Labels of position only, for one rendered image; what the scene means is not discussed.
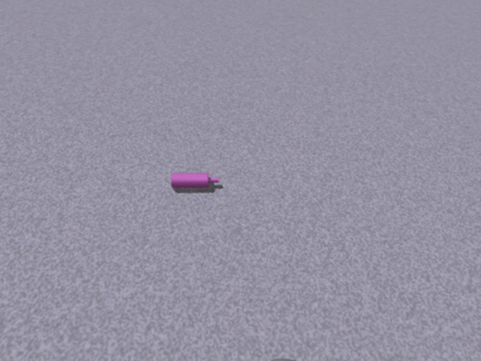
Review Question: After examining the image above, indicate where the bottle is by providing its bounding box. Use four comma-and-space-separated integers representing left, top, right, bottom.
171, 173, 219, 187

